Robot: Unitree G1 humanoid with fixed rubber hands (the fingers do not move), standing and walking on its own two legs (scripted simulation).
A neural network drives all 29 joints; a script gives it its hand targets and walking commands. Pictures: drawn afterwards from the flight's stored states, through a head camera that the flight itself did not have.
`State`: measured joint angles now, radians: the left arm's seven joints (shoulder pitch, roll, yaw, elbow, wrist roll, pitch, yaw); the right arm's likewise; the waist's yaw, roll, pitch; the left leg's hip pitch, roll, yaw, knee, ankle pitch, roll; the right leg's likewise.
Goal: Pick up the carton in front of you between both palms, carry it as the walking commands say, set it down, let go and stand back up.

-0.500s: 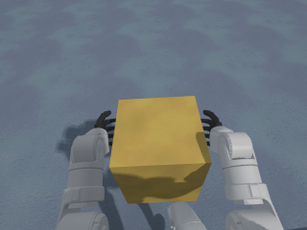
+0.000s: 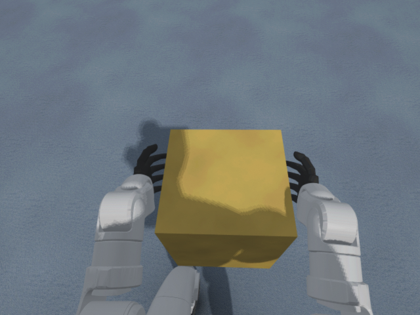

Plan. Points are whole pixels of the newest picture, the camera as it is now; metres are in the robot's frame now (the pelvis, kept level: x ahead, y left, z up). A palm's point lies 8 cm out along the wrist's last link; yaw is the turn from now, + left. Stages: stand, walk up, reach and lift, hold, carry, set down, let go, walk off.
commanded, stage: carry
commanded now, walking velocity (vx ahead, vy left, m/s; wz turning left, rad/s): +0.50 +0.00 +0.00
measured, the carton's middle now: (224, 204) +0.33 +0.03 -0.04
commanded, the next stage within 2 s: none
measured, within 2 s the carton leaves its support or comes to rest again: neither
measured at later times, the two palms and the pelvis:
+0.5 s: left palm (190, 54) +0.61 +0.14 +0.11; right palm (328, 65) +0.60 -0.16 +0.11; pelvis +0.33 +0.00 +0.02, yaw -3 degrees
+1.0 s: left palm out of the picture +0.88 +0.14 +0.10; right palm (314, 3) +0.88 -0.16 +0.11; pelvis +0.62 -0.01 +0.00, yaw -1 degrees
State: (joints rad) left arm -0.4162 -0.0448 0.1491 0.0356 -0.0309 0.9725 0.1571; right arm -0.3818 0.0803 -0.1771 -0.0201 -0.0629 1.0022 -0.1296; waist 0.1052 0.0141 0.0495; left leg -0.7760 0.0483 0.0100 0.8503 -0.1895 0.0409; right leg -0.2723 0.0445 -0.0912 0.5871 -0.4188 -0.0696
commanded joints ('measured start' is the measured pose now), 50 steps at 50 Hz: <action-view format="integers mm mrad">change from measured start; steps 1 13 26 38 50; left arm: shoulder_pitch -636 -451 -203 -198 -158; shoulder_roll -1057 -1034 -1011 -1013 -931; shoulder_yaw -800 -680 -755 -755 -742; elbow -135 -74 -314 -382 -370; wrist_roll -413 -243 -236 -294 -251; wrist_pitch -15 69 189 226 251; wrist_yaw -286 -259 -307 -342 -328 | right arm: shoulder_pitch -622 -608 -254 -240 -211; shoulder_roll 901 990 925 980 904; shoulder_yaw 717 751 753 783 767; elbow -124 -120 -269 -329 -317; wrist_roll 299 420 324 347 350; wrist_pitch -58 46 157 190 220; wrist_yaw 185 268 305 288 293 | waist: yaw -71 -123 -110 -94 -113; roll -151 82 100 -125 -87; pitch -512 -531 -366 -363 -354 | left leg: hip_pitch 365 969 721 182 678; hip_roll -89 248 147 63 -23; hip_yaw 143 -189 117 76 244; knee -311 -563 -431 -66 -427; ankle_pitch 210 520 365 -48 32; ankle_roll -1 106 16 -52 -7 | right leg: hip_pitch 259 -362 58 233 136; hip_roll -196 -87 -55 -348 -229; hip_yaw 117 45 -155 131 -117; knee -83 310 -220 -466 -24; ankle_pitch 938 57 337 173 569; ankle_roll -61 86 71 -73 27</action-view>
